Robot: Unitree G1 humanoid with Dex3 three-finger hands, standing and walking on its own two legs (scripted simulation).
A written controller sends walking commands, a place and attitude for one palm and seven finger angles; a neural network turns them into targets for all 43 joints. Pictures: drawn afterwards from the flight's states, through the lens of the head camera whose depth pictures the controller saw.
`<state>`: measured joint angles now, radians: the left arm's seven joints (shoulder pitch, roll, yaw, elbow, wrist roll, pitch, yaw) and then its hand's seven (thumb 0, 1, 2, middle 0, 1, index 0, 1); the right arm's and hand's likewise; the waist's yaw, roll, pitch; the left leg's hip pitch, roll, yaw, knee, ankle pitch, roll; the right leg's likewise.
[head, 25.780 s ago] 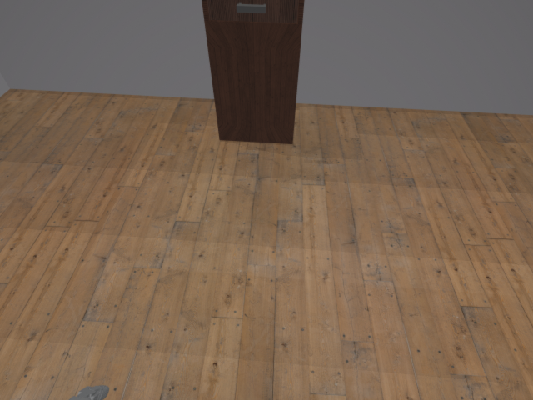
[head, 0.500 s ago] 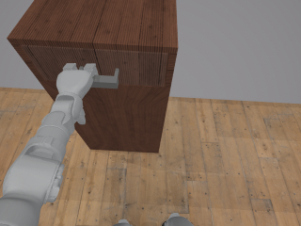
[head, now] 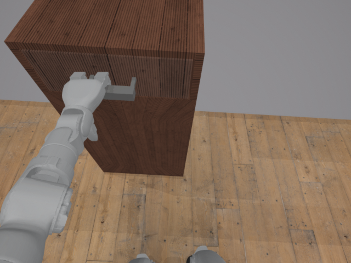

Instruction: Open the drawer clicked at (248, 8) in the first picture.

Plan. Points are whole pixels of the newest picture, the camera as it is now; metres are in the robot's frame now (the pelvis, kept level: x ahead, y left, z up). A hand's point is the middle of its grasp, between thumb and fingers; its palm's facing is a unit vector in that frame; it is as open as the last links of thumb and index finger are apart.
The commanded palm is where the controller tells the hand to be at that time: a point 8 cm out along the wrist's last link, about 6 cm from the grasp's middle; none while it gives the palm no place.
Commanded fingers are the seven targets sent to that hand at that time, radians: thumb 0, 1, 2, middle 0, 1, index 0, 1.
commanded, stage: close the thumb around the handle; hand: left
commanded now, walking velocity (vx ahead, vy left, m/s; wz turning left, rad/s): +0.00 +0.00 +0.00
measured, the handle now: (111, 85) +0.54 +0.14 +0.04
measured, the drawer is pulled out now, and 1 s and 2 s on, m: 0.00 0.01 0.12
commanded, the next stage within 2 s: pull the drawer open in 0.56 s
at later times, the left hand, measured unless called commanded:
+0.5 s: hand (92, 107) +0.49 +0.18 +0.02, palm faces -0.06 -0.01 -1.00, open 6.1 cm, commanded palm +0.48 +0.17 +0.08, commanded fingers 0.00 0.90 0.90 -0.40 -1.35 -0.40 -1.35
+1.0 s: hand (91, 110) +0.48 +0.19 +0.02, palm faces -0.07 -0.03 -1.00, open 6.2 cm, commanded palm +0.44 +0.18 +0.08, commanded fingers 0.00 0.90 0.90 -0.40 -1.35 -0.40 -1.35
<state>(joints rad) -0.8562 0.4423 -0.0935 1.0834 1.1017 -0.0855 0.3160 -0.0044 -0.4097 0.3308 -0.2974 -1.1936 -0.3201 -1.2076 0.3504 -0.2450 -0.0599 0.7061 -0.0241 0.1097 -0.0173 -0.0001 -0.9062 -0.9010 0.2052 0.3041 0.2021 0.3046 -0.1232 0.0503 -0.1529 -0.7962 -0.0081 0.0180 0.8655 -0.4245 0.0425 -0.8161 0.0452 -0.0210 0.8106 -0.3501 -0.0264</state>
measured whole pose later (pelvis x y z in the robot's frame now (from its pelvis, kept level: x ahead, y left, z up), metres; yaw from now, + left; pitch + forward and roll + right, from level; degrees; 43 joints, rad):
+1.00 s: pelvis +0.02 +0.00 +0.01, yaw -1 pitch +20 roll -1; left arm -0.71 0.42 -0.08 0.92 1.08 -0.06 0.30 0.00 0.68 0.76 -0.31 -1.33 -0.32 -1.34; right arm 0.35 -0.24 -0.07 0.68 -0.02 0.14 0.00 0.00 -0.91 -0.90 0.20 0.30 0.20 0.30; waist -0.09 0.06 -0.16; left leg -0.73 0.00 0.04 0.82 -0.43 0.05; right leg -0.76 0.05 0.01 0.77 -0.35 -0.02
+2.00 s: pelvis +0.02 +0.00 +0.02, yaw -1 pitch +14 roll -1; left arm -0.13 0.38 -0.09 0.37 1.06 -0.03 0.36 0.00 0.71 0.77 -0.29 -1.31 -0.31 -1.30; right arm 0.25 -0.26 -0.07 0.65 -0.01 0.13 0.00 0.01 -0.91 -0.90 0.20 0.30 0.20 0.30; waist -0.03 0.06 -0.13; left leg -0.56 -0.01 0.04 0.74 -0.42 0.04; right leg -0.61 0.05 0.02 0.72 -0.35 -0.03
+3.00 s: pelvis +0.02 -0.01 +0.01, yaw -1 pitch +12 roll +0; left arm 0.31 0.36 -0.06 -0.01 1.06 -0.03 0.38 0.01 0.70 0.78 -0.28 -1.29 -0.32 -1.30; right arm 0.13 -0.25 -0.05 0.59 -0.03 0.09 0.01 0.01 -0.91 -0.90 0.20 0.30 0.20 0.30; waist 0.02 0.05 -0.13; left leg -0.54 -0.01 0.05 0.78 -0.45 0.03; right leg -0.60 0.05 0.02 0.79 -0.40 -0.03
